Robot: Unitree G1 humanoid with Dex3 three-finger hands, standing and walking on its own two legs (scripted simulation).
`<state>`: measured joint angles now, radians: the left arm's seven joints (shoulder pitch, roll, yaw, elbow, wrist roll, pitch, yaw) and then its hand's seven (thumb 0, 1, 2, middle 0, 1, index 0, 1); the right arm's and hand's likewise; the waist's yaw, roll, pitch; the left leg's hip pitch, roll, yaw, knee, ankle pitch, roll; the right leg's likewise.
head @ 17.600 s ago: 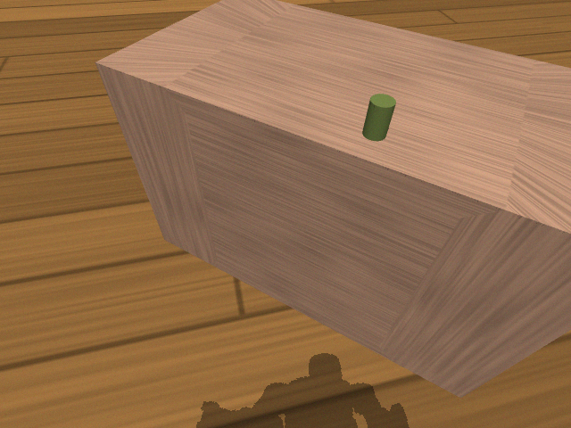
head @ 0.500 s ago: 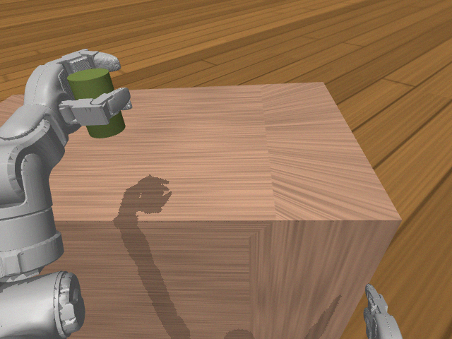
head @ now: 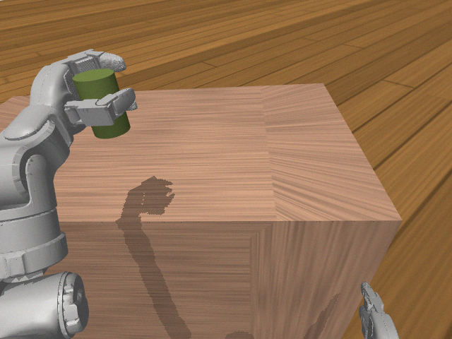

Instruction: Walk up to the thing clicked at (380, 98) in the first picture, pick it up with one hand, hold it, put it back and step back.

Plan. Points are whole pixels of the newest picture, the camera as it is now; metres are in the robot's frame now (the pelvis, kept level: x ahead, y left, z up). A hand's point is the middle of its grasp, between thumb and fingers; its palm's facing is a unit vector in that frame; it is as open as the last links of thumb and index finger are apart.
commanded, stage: hold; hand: left
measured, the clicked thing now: (103, 104) +0.33 +0.17 +0.32
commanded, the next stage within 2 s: crouch in 0.94 s
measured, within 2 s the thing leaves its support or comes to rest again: neither
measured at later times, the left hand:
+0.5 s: hand (105, 94) +0.33 +0.16 +0.33, palm faces +0.07 -1.00 -0.01, open 7.4 cm
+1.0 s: hand (107, 96) +0.33 +0.16 +0.33, palm faces +0.08 -1.00 +0.00, open 7.4 cm
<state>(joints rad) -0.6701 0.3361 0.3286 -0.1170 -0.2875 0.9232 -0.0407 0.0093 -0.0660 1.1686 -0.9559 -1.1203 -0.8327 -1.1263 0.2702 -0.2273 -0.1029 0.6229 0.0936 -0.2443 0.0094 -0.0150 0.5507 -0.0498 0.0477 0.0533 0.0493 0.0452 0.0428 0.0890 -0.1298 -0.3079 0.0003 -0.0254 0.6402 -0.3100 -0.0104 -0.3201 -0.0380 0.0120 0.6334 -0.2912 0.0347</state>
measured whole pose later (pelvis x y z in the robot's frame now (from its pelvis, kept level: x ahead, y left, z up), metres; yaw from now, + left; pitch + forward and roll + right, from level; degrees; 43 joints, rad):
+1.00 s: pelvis +0.00 -0.01 +0.00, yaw +0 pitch -2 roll +0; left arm -0.67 0.34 0.33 -0.11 -0.28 0.90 -0.04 0.01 -0.07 1.17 -0.95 -1.12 -0.83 -1.13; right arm 0.26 -0.23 -0.10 0.64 0.09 -0.26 -0.01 -0.02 0.55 -0.05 0.05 0.05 0.05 0.05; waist 0.04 0.08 -0.12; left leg -0.30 0.00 -0.03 0.64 -0.30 -0.02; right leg -0.32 -0.04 0.00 0.64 -0.29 0.03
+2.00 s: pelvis +0.01 -0.01 +0.00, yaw -1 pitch +3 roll +0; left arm -0.68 0.36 0.30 0.49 -0.18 0.33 -0.07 0.01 -0.06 1.17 -0.95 -1.12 -0.83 -1.13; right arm 0.25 -0.21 -0.06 0.66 0.03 -0.31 -0.06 -0.01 0.55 -0.05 0.05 0.05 0.05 0.05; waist -0.02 0.04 -0.08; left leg -0.37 0.01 -0.02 0.63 -0.30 -0.02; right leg -0.39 -0.02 0.01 0.62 -0.28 0.03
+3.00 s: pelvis +0.01 +0.00 +0.00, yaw -1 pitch +7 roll -1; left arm -0.66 0.37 0.31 0.80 -0.16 -0.08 -0.09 0.01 -0.06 1.17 -0.95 -1.12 -0.83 -1.13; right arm 0.25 -0.21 -0.05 0.53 0.03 -0.15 -0.05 -0.01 0.52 -0.05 0.05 0.05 0.05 0.05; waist -0.07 0.01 -0.07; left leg -0.48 0.03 -0.01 0.69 -0.33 -0.02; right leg -0.49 -0.01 0.02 0.66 -0.29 0.03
